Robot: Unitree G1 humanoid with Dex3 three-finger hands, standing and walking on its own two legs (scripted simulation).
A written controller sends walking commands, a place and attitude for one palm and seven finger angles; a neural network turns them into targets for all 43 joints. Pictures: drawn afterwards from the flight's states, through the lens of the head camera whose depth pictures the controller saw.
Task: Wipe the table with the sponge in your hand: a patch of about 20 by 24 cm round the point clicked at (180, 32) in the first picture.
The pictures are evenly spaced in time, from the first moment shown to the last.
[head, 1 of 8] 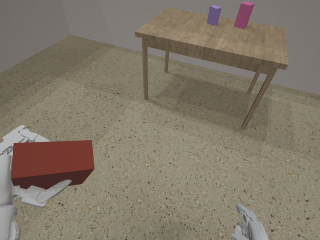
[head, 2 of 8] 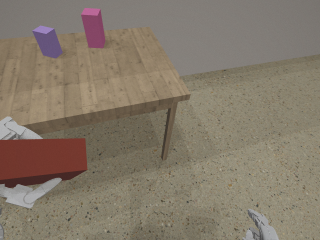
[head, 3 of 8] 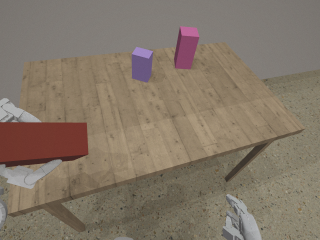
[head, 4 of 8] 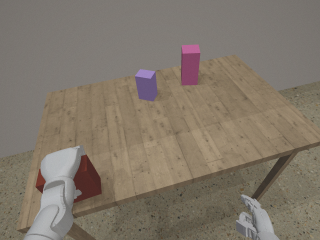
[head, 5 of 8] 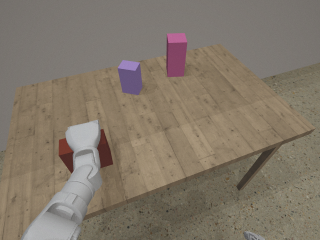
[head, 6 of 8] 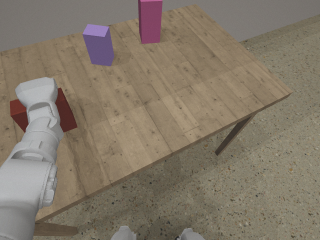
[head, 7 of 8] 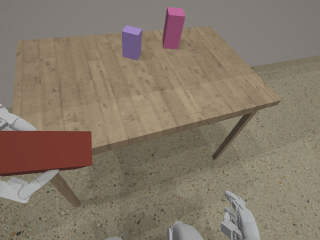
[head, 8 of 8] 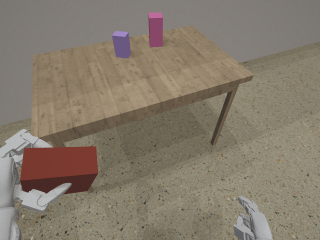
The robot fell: no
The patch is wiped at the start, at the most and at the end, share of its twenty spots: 0.00 1.00 1.00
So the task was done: yes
